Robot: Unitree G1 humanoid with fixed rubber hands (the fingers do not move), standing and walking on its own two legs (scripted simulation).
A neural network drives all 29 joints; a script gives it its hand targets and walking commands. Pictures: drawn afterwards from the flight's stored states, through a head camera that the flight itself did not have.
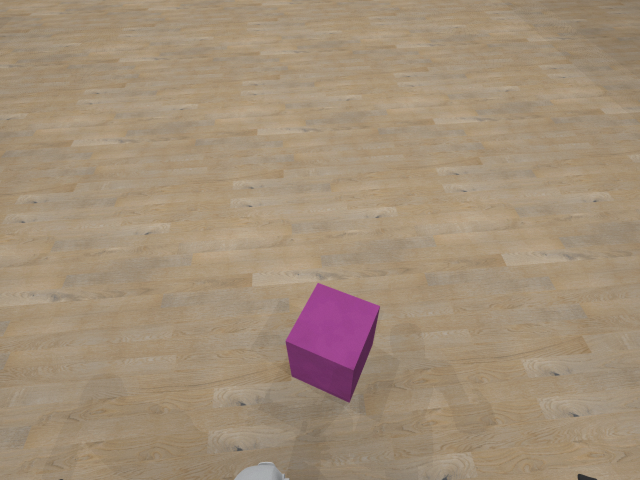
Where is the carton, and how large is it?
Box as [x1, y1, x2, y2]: [286, 283, 379, 402]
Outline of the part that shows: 317,283 286,339 291,374 296,378 349,402 372,344 379,306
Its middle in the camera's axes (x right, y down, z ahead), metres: +0.04 +0.32 +1.19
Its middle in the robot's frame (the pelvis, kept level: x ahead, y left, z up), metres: +0.60 +0.01 -0.64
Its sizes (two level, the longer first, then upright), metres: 0.210 0.200 0.250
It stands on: the floor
